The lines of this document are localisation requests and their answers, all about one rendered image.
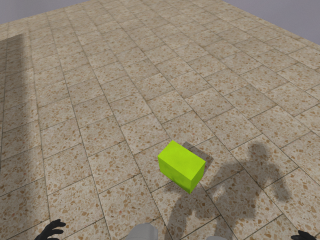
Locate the robot left thigh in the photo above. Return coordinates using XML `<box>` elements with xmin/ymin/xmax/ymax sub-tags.
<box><xmin>125</xmin><ymin>223</ymin><xmax>159</xmax><ymax>240</ymax></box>

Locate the robot left hand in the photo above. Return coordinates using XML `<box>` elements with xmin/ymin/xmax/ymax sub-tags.
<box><xmin>34</xmin><ymin>219</ymin><xmax>66</xmax><ymax>240</ymax></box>

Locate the carton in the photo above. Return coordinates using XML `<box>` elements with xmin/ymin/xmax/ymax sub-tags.
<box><xmin>157</xmin><ymin>140</ymin><xmax>206</xmax><ymax>194</ymax></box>

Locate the robot right hand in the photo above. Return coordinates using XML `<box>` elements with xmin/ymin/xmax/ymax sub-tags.
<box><xmin>291</xmin><ymin>230</ymin><xmax>316</xmax><ymax>240</ymax></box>

